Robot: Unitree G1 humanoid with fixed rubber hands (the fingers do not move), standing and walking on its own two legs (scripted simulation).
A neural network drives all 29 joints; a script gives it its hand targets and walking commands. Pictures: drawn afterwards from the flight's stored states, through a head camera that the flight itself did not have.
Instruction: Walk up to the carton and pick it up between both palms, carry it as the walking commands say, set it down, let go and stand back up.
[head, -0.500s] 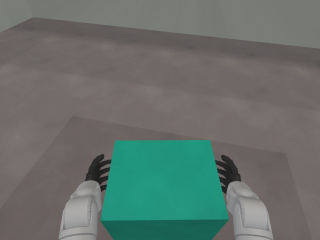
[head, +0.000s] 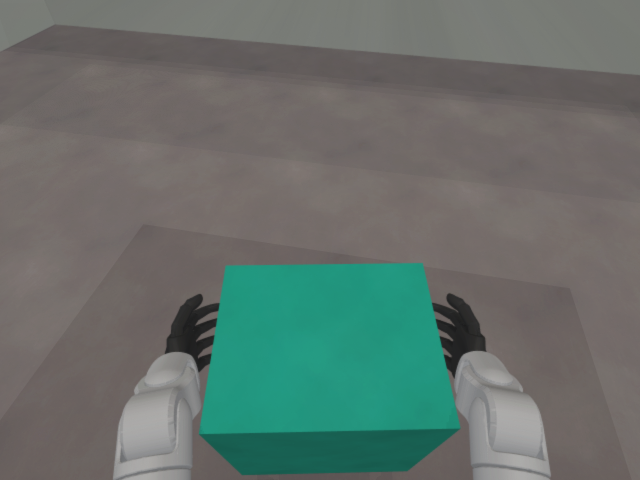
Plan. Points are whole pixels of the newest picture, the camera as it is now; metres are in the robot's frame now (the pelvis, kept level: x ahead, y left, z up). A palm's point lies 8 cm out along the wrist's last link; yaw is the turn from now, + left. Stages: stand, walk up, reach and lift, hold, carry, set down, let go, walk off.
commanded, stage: carry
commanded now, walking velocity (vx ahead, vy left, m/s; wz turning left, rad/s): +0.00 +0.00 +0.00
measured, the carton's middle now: (324, 377) +0.28 +0.00 -0.05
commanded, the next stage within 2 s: hold in 0.02 s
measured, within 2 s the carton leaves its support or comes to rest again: neither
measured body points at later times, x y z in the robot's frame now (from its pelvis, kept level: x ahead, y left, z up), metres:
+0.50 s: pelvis -0.02 -0.01 +0.01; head -0.08 +0.00 +0.46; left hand +0.28 +0.17 +0.06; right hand +0.28 -0.17 +0.06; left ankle +0.03 +0.09 -0.73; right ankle +0.00 -0.11 -0.73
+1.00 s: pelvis +0.01 +0.02 +0.01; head -0.08 +0.01 +0.45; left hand +0.31 +0.17 +0.06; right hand +0.29 -0.18 +0.05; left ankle +0.03 +0.09 -0.73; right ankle +0.00 -0.10 -0.73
